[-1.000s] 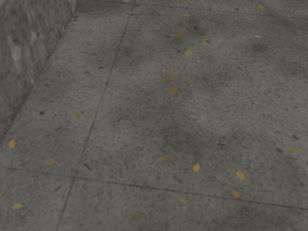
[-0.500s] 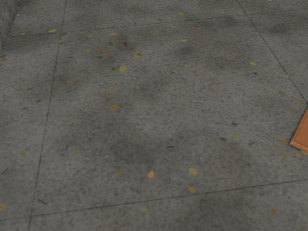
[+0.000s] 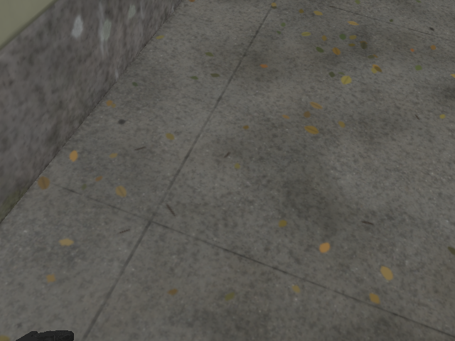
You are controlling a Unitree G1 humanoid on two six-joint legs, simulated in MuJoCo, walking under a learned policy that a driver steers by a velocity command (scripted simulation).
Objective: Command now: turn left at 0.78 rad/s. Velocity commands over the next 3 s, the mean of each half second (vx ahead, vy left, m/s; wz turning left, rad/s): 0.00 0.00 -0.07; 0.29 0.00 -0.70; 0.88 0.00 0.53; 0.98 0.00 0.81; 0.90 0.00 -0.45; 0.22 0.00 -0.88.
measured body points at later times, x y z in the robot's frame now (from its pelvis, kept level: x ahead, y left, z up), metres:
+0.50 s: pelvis +0.02 -0.02 +0.00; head +0.05 -0.03 +0.45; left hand +0.16 +0.25 -0.10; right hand +0.21 -0.29 -0.07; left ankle +0.01 +0.08 -0.70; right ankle +0.04 -0.17 -0.74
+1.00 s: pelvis +0.06 -0.05 +0.01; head +0.08 -0.04 +0.46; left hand +0.34 +0.05 -0.09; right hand -0.03 -0.28 -0.11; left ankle +0.04 +0.08 -0.74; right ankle +0.03 -0.23 -0.67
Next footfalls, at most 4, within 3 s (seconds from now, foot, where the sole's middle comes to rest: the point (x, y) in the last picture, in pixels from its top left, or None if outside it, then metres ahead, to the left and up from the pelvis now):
0.26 right None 0.08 -0.16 -0.77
0.58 left None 0.08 0.07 -0.77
1.12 right None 0.12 -0.26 -0.77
1.58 left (298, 299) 0.56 -0.24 -0.77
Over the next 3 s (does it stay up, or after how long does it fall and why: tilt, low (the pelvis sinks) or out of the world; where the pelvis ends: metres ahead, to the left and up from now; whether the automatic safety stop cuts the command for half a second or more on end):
stays up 1.47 -0.20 -0.01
